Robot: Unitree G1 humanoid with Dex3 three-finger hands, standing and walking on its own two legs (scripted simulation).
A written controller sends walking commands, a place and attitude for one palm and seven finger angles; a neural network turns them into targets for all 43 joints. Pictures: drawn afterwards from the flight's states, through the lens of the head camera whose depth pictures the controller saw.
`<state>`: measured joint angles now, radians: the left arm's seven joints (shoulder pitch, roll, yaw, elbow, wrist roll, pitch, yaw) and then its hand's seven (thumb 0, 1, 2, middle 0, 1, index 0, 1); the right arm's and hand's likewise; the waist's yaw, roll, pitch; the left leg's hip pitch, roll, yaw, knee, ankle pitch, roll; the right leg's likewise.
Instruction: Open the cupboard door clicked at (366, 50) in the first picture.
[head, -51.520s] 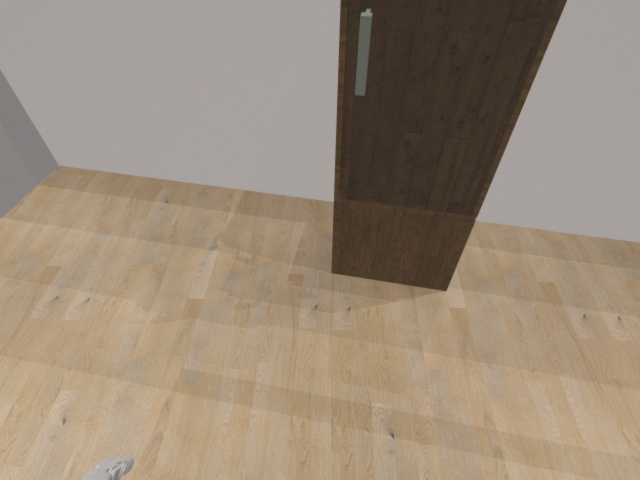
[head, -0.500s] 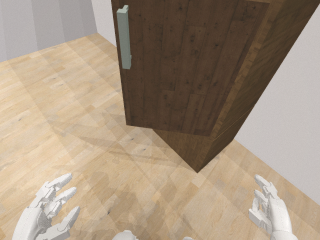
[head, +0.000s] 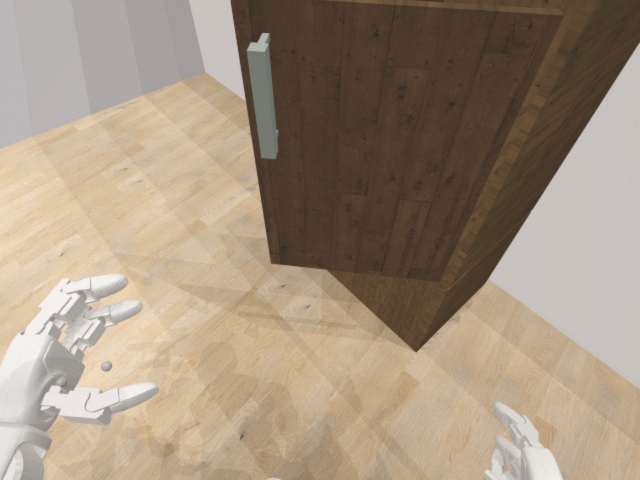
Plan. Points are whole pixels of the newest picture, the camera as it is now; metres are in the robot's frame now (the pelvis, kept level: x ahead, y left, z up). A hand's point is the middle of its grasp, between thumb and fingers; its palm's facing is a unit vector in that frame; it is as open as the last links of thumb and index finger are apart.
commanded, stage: raise the hand with hooked fingers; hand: left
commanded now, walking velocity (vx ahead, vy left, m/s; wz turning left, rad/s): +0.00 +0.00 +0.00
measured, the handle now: (267, 99) +0.60 +0.13 +0.16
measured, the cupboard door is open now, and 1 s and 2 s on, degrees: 41 41 41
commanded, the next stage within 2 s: move the hooked fingers beside the handle in 1.12 s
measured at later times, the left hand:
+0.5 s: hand (68, 291) +0.26 +0.27 +0.15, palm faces +0.01 -1.00 -0.08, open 13.9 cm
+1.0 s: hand (91, 252) +0.29 +0.25 +0.17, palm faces +0.04 -1.00 -0.06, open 14.0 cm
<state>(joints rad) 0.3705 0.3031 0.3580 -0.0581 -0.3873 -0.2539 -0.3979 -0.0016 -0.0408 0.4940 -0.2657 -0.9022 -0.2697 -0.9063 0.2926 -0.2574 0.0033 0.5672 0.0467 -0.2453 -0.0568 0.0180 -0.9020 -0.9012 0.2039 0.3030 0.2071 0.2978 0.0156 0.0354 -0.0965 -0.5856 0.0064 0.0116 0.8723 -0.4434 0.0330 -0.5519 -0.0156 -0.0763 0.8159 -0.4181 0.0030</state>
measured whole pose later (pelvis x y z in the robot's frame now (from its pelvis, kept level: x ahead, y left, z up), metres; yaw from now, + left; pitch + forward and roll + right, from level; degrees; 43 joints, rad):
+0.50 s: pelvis -0.01 +0.00 +0.02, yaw +0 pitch +2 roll -2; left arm 0.00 0.44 0.41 0.16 -0.35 -0.02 -0.47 -0.02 -0.48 0.31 -0.30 -1.19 -0.30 -1.19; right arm 0.26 -0.26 0.08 0.56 0.06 -0.23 -0.11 0.02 -0.90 -0.90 0.20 0.30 0.21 0.30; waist 0.03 0.04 -0.04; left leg -0.38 -0.01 0.01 0.69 -0.35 0.04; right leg -0.35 -0.02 -0.07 0.64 -0.33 0.01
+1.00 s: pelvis +0.00 -0.02 +0.03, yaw +0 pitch +2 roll +0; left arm -0.10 0.45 0.47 0.29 -0.35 -0.03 -0.48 -0.02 -0.50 0.30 -0.30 -1.20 -0.31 -1.20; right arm 0.27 -0.28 0.05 0.60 0.07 -0.22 -0.12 0.02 -0.90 -0.90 0.20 0.30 0.21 0.30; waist 0.02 0.04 -0.04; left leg -0.31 0.02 0.01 0.61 -0.33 0.00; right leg -0.30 0.01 -0.07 0.58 -0.32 -0.03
